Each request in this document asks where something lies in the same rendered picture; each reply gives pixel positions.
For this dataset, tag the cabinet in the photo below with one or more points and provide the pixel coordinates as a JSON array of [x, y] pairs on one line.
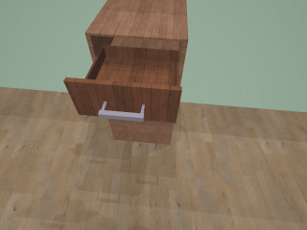
[[150, 24]]

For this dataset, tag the drawer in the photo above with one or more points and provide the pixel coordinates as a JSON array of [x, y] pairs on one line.
[[126, 78]]

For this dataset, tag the handle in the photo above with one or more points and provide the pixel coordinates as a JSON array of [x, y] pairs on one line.
[[121, 115]]

